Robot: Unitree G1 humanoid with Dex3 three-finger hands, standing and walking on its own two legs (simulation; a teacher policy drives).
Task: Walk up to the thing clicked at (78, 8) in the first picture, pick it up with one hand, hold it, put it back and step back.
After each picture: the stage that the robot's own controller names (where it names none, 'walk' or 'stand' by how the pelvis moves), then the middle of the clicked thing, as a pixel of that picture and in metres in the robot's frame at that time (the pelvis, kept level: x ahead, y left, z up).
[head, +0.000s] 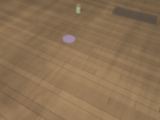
stand; (78, 8) +2.23 +0.08 -0.72
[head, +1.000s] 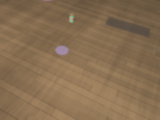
walk; (71, 17) +2.08 +0.06 -0.72
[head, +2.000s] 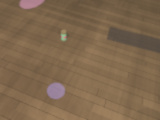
walk; (63, 35) +1.39 +0.13 -0.72
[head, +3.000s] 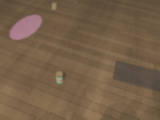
walk; (59, 77) +0.85 +0.16 -0.72
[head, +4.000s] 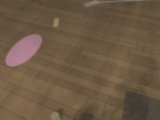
stand; (55, 118) +0.48 +0.23 -0.70
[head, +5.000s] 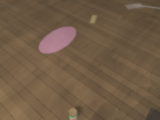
stand; (73, 114) +0.49 +0.10 -0.71
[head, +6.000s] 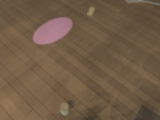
walk; (64, 108) +0.47 +0.11 -0.71
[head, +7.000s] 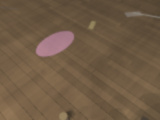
stand; (63, 118) +0.48 +0.15 -0.72
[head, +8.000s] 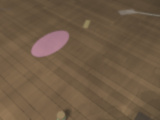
stand; (61, 117) +0.49 +0.16 -0.73
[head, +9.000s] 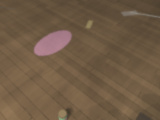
stand; (62, 116) +0.51 +0.15 -0.73
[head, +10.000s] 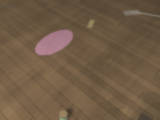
stand; (63, 116) +0.50 +0.14 -0.73
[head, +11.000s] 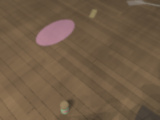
go down; (64, 107) +0.51 +0.13 -0.72
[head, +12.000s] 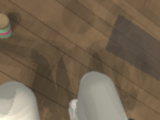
go down; (1, 26) +0.58 +0.22 -0.31
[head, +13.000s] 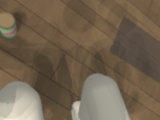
approach; (7, 26) +0.56 +0.23 -0.31
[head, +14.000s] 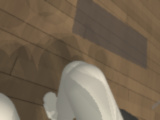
close in; out of the picture +0.55 +0.29 -0.24
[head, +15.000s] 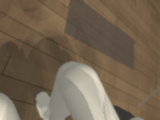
close; out of the picture +0.54 +0.29 -0.27
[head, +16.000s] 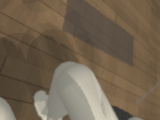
close; out of the picture +0.54 +0.30 -0.28
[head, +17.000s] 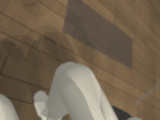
close; out of the picture +0.54 +0.29 -0.29
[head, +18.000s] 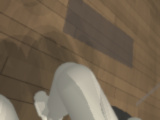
close; out of the picture +0.54 +0.29 -0.28
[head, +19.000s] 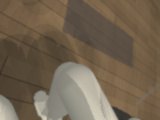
close; out of the picture +0.54 +0.30 -0.28
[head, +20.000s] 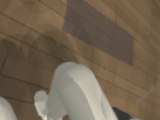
close; out of the picture +0.54 +0.30 -0.28
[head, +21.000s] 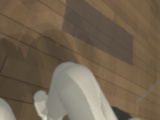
close; out of the picture +0.54 +0.30 -0.28
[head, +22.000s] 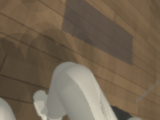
close; out of the picture +0.54 +0.30 -0.28
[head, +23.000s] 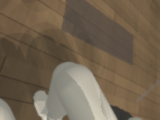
close; out of the picture +0.54 +0.29 -0.28
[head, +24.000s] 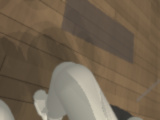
close; out of the picture +0.54 +0.30 -0.28
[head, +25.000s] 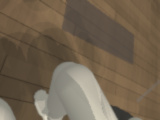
close; out of the picture +0.54 +0.29 -0.28
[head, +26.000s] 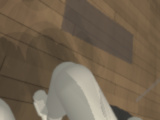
close; out of the picture +0.54 +0.29 -0.28
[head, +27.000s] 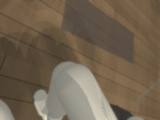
close; out of the picture +0.54 +0.29 -0.28
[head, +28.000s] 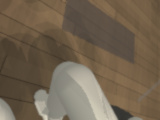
close; out of the picture +0.54 +0.29 -0.28
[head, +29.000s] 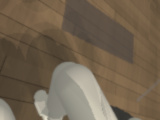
close; out of the picture +0.54 +0.29 -0.28
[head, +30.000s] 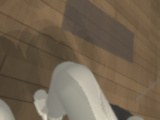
close; out of the picture +0.54 +0.29 -0.28
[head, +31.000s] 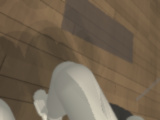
close; out of the picture +0.54 +0.29 -0.28
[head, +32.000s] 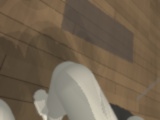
close; out of the picture +0.54 +0.29 -0.28
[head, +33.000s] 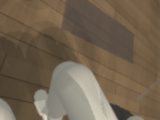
close; out of the picture +0.54 +0.29 -0.28
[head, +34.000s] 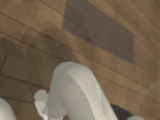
close; out of the picture +0.54 +0.29 -0.28
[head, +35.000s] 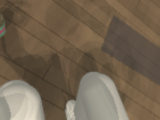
lift; out of the picture +0.55 +0.26 -0.30
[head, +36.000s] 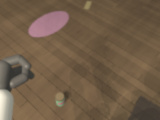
hold; (60, 99) +0.55 +0.13 -0.63
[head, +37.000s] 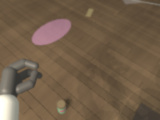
hold; (61, 106) +0.52 +0.15 -0.68
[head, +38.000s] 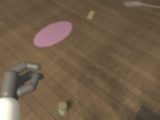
close; (62, 108) +0.52 +0.14 -0.68
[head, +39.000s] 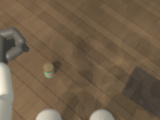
crouch; (48, 70) +0.55 +0.16 -0.53
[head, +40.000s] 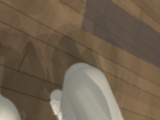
lower; out of the picture +0.56 +0.27 -0.26
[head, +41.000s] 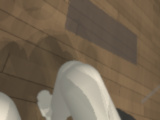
lower; out of the picture +0.55 +0.30 -0.25
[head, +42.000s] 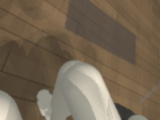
lower; out of the picture +0.55 +0.30 -0.25
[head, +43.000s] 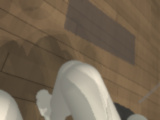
lower; out of the picture +0.55 +0.30 -0.26
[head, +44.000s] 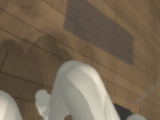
lower; out of the picture +0.55 +0.30 -0.26
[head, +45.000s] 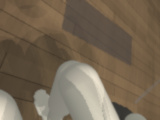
loosen; out of the picture +0.55 +0.30 -0.27
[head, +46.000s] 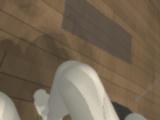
withdraw; out of the picture +0.58 +0.32 -0.26
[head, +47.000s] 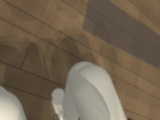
stand; out of the picture +0.64 +0.33 -0.28
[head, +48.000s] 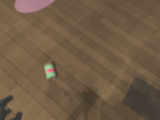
stand; (50, 71) +0.64 +0.18 -0.60
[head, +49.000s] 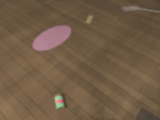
stand; (59, 102) +0.62 +0.17 -0.69
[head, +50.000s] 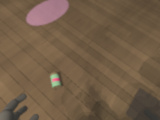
hold; (55, 80) +0.64 +0.17 -0.63
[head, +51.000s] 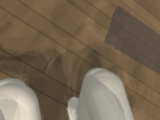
rise; out of the picture +0.66 +0.30 -0.28
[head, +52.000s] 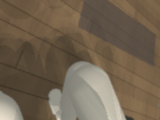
hold; out of the picture +0.63 +0.35 -0.28
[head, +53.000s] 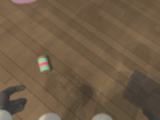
hold; (43, 64) +0.65 +0.21 -0.56
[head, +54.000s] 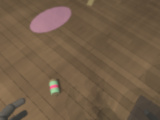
rise; (54, 87) +0.63 +0.19 -0.65
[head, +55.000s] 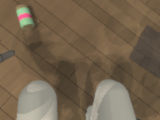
lower; (25, 17) +0.68 +0.26 -0.36
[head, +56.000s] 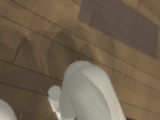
hold; out of the picture +0.63 +0.38 -0.28
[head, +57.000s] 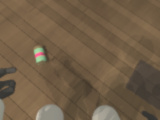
hold; (39, 55) +0.65 +0.25 -0.52
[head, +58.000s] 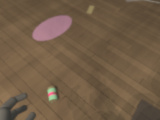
withdraw; (52, 94) +0.62 +0.22 -0.68
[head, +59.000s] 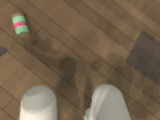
open; (20, 25) +0.67 +0.28 -0.40
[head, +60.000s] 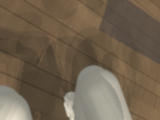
lower; out of the picture +0.63 +0.37 -0.29
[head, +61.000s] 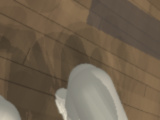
lower; out of the picture +0.62 +0.39 -0.29
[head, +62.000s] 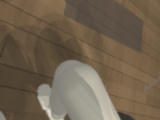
stand; out of the picture +0.61 +0.41 -0.30
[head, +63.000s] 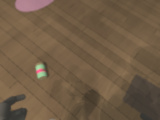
stand; (41, 71) +0.64 +0.24 -0.59
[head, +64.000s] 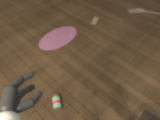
rise; (56, 102) +0.62 +0.21 -0.70
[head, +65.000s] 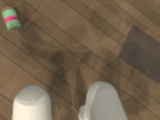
lower; (11, 19) +0.67 +0.28 -0.40
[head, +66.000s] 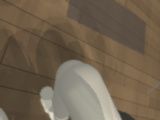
hold; out of the picture +0.62 +0.39 -0.29
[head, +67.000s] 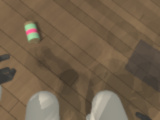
stand; (31, 32) +0.68 +0.26 -0.44
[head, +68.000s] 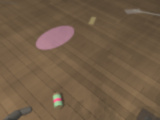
withdraw; (57, 100) +0.65 +0.17 -0.68
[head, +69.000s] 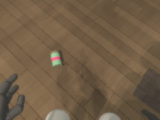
stand; (56, 59) +0.67 +0.19 -0.56
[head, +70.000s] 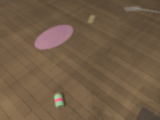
stand; (58, 100) +0.64 +0.16 -0.68
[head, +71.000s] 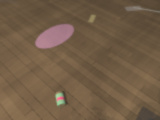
stand; (60, 99) +0.64 +0.15 -0.68
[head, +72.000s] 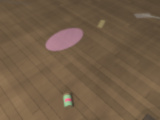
stand; (67, 100) +0.65 +0.13 -0.74
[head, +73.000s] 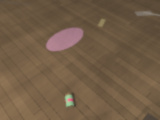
stand; (69, 100) +0.65 +0.12 -0.75
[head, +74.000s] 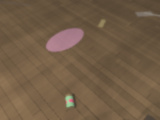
walk; (69, 101) +0.64 +0.12 -0.75
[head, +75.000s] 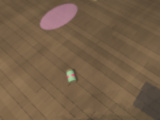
walk; (71, 76) +0.73 +0.14 -0.73
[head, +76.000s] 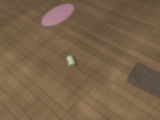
walk; (70, 61) +0.99 +0.21 -0.73
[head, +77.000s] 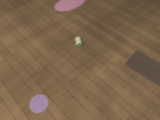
stand; (78, 41) +1.28 +0.11 -0.72
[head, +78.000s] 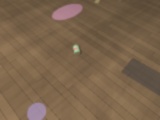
stand; (76, 49) +1.27 +0.08 -0.75
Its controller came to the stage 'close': yes
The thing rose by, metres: 0.01
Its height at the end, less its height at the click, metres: -0.02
